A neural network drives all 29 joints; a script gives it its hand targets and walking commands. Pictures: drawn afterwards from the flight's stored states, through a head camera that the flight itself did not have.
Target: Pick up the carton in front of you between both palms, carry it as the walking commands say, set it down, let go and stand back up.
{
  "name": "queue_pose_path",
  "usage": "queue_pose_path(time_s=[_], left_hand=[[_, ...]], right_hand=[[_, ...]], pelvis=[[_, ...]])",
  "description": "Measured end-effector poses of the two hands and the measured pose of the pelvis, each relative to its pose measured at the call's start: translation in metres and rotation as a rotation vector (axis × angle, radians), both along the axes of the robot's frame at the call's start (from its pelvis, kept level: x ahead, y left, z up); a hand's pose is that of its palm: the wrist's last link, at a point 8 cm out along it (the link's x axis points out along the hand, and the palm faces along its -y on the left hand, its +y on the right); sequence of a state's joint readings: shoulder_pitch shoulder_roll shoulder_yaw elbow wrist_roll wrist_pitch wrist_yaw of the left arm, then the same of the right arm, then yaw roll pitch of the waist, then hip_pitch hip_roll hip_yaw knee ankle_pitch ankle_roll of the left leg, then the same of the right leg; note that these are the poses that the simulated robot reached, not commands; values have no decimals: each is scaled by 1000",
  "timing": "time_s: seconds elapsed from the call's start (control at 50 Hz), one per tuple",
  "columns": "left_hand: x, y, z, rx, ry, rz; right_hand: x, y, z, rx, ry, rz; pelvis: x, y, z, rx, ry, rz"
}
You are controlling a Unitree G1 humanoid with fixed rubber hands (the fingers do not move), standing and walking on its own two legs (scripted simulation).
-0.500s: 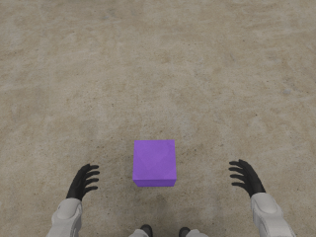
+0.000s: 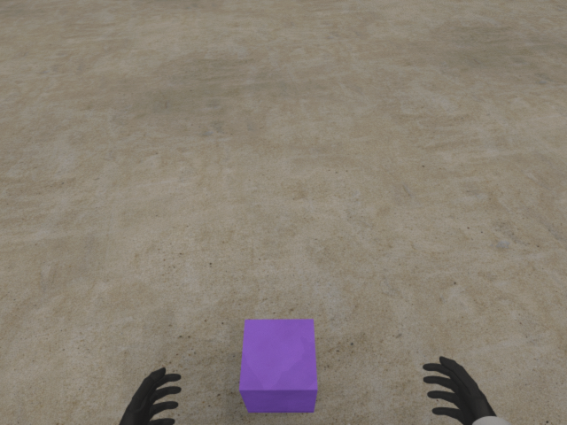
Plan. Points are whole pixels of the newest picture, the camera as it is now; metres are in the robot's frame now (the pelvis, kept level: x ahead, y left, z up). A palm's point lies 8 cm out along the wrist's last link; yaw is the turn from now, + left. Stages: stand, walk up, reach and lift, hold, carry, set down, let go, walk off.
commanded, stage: let go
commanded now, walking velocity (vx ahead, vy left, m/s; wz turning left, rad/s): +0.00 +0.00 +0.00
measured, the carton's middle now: (280, 367) +0.43 +0.05 -0.65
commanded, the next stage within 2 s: stand in 0.12 s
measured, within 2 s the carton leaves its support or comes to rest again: neither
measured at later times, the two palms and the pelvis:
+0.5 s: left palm out of the picture +0.15 +0.30 -0.09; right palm out of the picture +0.15 -0.28 -0.08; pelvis +0.02 +0.01 +0.00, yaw -1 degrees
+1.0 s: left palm out of the picture +0.13 +0.30 -0.09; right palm out of the picture +0.12 -0.29 -0.09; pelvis +0.01 +0.01 +0.00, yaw -1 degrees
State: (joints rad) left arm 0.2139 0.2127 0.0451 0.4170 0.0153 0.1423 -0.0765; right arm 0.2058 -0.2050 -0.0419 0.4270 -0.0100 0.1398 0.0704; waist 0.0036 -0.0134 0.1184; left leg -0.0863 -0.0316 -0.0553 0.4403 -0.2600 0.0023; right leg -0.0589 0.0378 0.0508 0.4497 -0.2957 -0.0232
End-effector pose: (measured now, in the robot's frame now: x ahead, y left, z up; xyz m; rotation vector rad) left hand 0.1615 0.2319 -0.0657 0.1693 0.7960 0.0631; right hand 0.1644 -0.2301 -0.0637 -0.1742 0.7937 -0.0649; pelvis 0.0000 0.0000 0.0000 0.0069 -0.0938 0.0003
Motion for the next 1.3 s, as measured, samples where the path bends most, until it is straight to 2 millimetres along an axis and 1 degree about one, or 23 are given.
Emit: queue_pose_path(time_s=[0.14,0.22,0.3,0.4,0.58,0.78,0.94,1.3], left_hand=[[1,5,-1,17,6,1],[-1,28,-9,106,21,20],[-6,50,-14,158,54,37],[-9,62,-19,185,91,43],[-7,64,-25,189,122,34],[-10,67,-26,197,144,30],[-22,71,-26,205,168,37],[-55,78,-30,215,245,53]], right_hand=[[-1,1,-2,-16,8,-4],[-7,-18,-11,-114,47,-25],[-12,-37,-14,-172,79,-46],[-12,-48,-15,-207,101,-60],[-13,-47,-21,-211,131,-68],[-25,-49,-25,-210,168,-82],[-38,-53,-26,-215,197,-89],[-68,-62,-29,-218,263,-101]], pelvis=[[2,3,0,-3,7,-4],[4,5,-3,-7,59,-8],[9,7,-4,-8,85,-11],[15,9,-4,-8,99,-14],[21,13,-3,-6,97,-17],[19,14,-1,-5,84,-17],[14,14,1,-5,73,-17],[0,12,5,-6,57,-18]])
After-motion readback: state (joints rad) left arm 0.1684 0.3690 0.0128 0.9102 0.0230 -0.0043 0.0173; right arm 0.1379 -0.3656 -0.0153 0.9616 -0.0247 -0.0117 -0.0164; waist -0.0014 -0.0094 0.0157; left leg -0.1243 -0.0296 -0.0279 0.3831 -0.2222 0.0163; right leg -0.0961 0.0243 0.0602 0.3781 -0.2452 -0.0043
